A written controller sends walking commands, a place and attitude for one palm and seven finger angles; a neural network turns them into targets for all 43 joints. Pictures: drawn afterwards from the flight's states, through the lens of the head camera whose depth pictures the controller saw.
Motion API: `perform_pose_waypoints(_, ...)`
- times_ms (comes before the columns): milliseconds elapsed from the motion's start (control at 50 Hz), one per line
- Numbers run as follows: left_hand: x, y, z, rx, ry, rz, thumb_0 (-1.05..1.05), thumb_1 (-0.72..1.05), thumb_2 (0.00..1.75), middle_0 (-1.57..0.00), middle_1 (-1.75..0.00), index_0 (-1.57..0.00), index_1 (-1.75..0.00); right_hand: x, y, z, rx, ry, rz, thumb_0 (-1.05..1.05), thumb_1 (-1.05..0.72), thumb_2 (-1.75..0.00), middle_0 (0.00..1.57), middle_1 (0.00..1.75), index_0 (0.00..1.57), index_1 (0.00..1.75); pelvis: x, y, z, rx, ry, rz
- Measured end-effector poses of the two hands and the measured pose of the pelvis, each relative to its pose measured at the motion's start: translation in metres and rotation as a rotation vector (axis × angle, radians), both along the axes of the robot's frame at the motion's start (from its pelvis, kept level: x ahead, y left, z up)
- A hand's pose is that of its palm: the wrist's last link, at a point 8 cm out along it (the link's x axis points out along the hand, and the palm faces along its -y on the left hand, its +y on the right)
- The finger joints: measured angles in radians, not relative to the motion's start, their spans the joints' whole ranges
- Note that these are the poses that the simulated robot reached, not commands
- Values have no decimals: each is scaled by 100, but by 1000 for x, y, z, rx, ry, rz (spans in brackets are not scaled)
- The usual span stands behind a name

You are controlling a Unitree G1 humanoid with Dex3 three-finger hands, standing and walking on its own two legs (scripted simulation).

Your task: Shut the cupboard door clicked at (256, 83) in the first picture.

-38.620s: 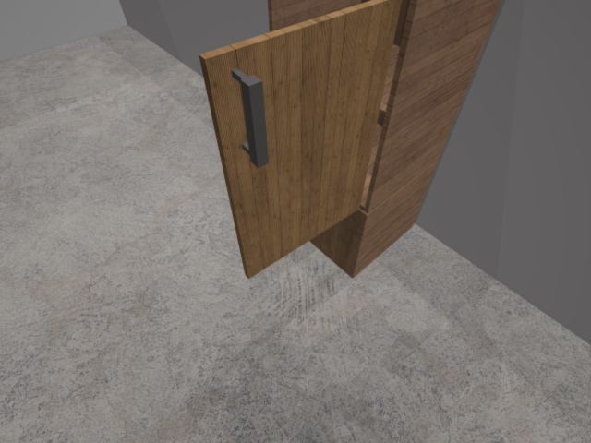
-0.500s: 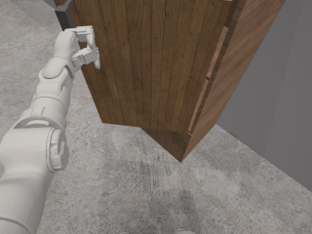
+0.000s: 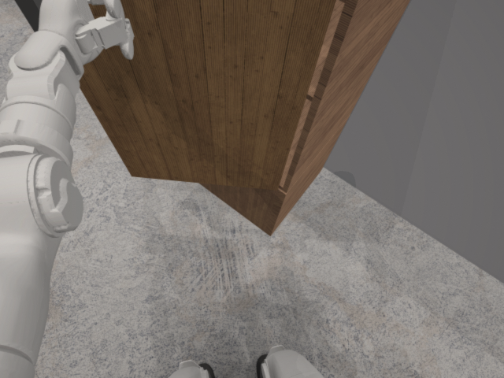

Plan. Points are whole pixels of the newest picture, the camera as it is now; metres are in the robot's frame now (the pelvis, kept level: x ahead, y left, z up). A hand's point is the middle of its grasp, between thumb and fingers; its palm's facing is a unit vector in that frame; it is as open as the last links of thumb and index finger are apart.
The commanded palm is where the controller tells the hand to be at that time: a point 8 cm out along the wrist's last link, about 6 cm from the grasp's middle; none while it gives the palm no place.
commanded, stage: push the door shut along its arc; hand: left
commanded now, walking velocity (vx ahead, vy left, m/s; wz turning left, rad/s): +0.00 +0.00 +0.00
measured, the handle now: (51, 15) +0.61 +0.17 +0.17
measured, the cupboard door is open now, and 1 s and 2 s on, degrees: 33 27 27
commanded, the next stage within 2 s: pull the fist back off the door in 0.22 s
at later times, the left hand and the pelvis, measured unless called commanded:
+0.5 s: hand (134, 7) +0.60 +0.06 +0.18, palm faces +0.10 -0.99 +0.06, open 3.1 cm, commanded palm +0.57 +0.09 +0.18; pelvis +0.01 +0.00 -0.01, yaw +1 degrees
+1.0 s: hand (140, 51) +0.53 +0.05 +0.18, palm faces +0.10 -0.99 +0.00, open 3.1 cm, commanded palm +0.49 +0.09 +0.18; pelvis +0.01 -0.01 +0.01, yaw +0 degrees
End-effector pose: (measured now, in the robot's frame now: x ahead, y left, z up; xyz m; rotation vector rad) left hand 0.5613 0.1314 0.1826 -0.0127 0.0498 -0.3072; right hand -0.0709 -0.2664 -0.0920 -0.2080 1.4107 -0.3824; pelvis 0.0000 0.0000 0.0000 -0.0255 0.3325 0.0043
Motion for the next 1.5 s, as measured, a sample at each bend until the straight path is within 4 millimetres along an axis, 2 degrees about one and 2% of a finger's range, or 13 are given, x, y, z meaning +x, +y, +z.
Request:
perform_pose_waypoints(140, 8, -2, 1, 18, 10, -17, 1, 89, 92, -130, -150, -130, -150, -9, 3, 1, 6, 51, -12, 1, -90, -90, 20, 30, 21, 30, 3, -1, -1, -3, 14, 7)
perform_pose_waypoints(340, 16, -9, 2, 17, 7, -50, 2, 94, 95, -130, -150, -130, -150, -2, -1, 1, -15, 59, 7, 0, -90, -90, 20, 30, 21, 30, 4, -1, -5, -8, 38, 20)
perform_pose_waypoints(420, 18, -14, -1, -94, 47, 169, 3, 89, 93, -130, -150, -130, -150, 4, 3, -2, 29, 51, 51, 0, -90, -90, 20, 30, 21, 30, 5, 0, -6, -16, 57, 27)
perform_pose_waypoints(520, 11, -27, 0, -13, -17, 430, 3, 87, 91, -130, -150, -129, -150, 12, 17, -8, 124, 28, 100, 0, -91, -90, 20, 30, 20, 30, 7, -1, -7, -12, 66, 24)
perform_pose_waypoints(580, 6, -39, -4, 51, -36, 430, 2, 88, 90, -130, -150, -129, -150, 14, 24, -12, 160, 16, 78, 0, -90, -90, 20, 30, 21, 30, 8, -2, -5, -6, 55, 16)
perform_pose_waypoints(660, 1, -50, -11, 21, 29, 401, 2, 89, 90, -130, -150, -130, -150, 14, 30, -13, 177, -1, 39, 0, -90, -90, 20, 30, 21, 30, 10, -3, -1, 1, 29, 1)
perform_pose_waypoints(840, -21, -36, -1, 28, -60, 422, 2, 90, 90, -130, -150, -130, -150, 19, 24, -13, 190, -40, 17, 0, -91, -90, 20, 30, 21, 30, 17, -7, 8, 13, -35, -28)
perform_pose_waypoints(960, -51, -25, -8, 17, -38, 415, 2, 90, 90, -130, -150, -130, -150, 42, 6, -10, 156, -85, 51, 1, -91, -90, 20, 30, 21, 30, 16, -10, 13, 12, -92, -11)
perform_pose_waypoints(1080, -78, -34, -8, 14, -54, 388, 2, 90, 90, -130, -150, -130, -150, 85, -9, -9, 115, -197, 119, 1, -91, -90, 20, 30, 20, 30, 10, -11, 15, 15, -134, 9)
perform_pose_waypoints(1180, -93, -44, -4, -2, -53, 387, 2, 90, 90, -130, -150, -130, -150, 118, -9, -7, 106, -313, 155, 1, -91, -90, 20, 30, 20, 30, 4, -11, 15, 22, -158, 7)
perform_pose_waypoints(1260, -99, -45, 2, 13, -59, 396, 2, 90, 90, -130, -150, -130, -150, 132, -2, -6, 120, -374, 173, 1, -91, -90, 20, 30, 20, 30, -2, -12, 15, 26, -170, 6)
perform_pose_waypoints(1380, -99, -38, 6, 12, -48, 413, 2, 90, 90, -130, -150, -130, -150, 122, 7, -9, 146, -370, 171, 1, -91, -90, 20, 30, 20, 30, -10, -14, 14, 27, -169, 6)
perform_pose_waypoints(1500, -115, -11, 1, -1, -101, 424, 1, 90, 90, -130, -150, -130, -150, 93, 9, -13, 162, -323, 117, 1, -91, -90, 20, 30, 20, 30, -8, -13, 17, 29, -185, -22)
